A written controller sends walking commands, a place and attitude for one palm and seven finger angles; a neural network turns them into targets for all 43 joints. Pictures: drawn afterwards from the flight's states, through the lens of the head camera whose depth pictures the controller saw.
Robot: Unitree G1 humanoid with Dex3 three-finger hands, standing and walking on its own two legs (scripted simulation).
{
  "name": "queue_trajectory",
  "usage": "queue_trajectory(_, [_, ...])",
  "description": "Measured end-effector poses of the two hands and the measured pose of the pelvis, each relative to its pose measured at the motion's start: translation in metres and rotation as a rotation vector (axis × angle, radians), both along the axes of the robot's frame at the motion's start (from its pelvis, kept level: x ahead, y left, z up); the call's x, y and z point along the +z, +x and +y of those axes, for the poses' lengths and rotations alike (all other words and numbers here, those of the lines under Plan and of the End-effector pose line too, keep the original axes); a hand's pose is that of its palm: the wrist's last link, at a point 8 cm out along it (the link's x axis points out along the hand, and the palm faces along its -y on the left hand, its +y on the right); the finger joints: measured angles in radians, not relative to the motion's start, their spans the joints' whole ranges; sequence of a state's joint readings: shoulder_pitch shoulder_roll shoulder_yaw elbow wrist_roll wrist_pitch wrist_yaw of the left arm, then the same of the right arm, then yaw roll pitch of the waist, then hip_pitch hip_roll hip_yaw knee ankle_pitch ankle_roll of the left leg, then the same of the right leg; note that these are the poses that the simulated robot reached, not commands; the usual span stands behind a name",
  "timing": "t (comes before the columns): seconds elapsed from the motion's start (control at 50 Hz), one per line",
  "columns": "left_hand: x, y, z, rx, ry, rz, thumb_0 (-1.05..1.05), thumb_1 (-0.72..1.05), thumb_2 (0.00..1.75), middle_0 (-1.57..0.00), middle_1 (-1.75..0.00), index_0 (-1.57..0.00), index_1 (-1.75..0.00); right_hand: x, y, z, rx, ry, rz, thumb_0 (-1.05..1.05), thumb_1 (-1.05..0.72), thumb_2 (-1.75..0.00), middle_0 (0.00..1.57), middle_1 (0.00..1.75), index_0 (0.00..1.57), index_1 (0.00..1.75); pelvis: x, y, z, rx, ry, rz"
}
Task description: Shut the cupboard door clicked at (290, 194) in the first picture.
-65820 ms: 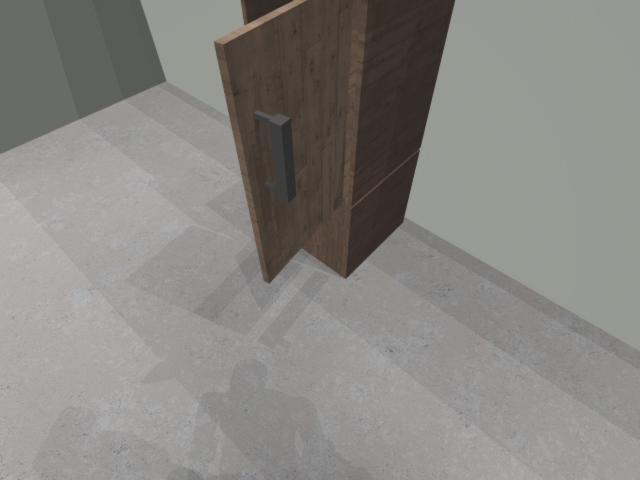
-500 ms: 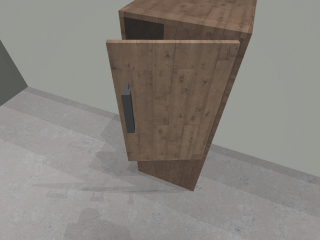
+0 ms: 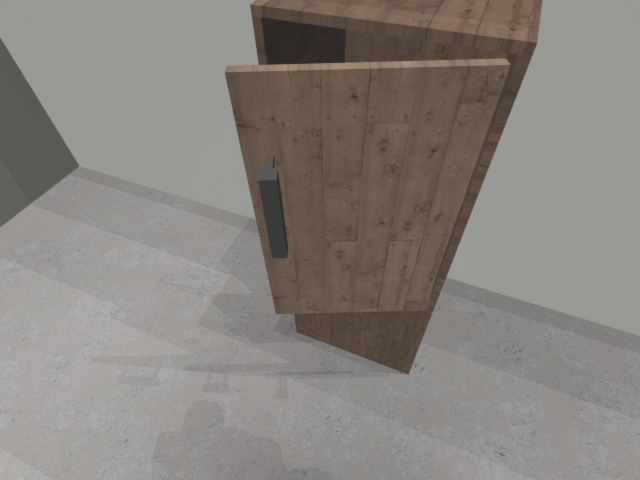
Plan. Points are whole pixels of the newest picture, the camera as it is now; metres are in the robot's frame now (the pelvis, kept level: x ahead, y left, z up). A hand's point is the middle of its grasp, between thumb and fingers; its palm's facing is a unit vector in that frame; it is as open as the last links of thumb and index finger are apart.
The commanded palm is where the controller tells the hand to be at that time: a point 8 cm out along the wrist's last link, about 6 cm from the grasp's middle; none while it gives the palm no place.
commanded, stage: look again from close up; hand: left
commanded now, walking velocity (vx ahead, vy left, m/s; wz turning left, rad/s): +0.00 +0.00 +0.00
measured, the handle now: (275, 207) +0.50 +0.10 +0.04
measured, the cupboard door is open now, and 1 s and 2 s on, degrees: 24 24 24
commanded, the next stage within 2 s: shuffle to correct the standing spot in 0.32 s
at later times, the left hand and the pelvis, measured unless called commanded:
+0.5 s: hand out of the picture +0.07 +0.18 -0.17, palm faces -0.04 -0.97 -0.23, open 7.4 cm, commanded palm none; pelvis +0.03 -0.01 +0.00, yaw -2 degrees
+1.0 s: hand out of the picture +0.00 +0.11 -0.19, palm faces +0.07 -0.99 -0.14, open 7.4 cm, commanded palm none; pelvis +0.07 -0.05 -0.01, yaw +1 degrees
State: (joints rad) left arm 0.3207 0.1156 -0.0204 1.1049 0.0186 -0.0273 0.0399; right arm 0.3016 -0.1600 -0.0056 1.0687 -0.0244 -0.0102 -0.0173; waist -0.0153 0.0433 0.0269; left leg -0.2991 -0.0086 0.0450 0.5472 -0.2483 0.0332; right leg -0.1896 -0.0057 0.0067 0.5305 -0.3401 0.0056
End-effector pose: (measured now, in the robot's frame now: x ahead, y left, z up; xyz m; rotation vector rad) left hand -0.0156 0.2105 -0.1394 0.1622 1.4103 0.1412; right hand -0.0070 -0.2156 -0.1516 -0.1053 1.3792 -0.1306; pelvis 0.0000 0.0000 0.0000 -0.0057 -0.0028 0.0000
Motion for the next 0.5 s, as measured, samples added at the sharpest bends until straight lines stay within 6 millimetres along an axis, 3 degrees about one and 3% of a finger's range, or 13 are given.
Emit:
queue_trajectory(0.2, [0.006,0.034,0.02,-0.026,0.052,-0.046,0.01,0.91,0.9,-0.2,-0.3,-0.2,-0.3,0.004,0.037,-0.011,0.007,-0.019,-0.071,0.01,-0.93,-0.9,0.2,0.29,0.2,0.3,0.001,0.016,-0.001,-0.023,0.022,0.005])
queue_trajectory(0.5, [0.002,0.079,0.015,-0.061,0.037,-0.096,0.01,0.91,0.9,-0.2,-0.3,-0.2,-0.3,0.017,0.073,-0.04,0.021,-0.084,-0.097,0.0,-0.91,-0.9,0.2,0.29,0.2,0.3,0.003,0.029,-0.013,-0.027,0.022,0.013])
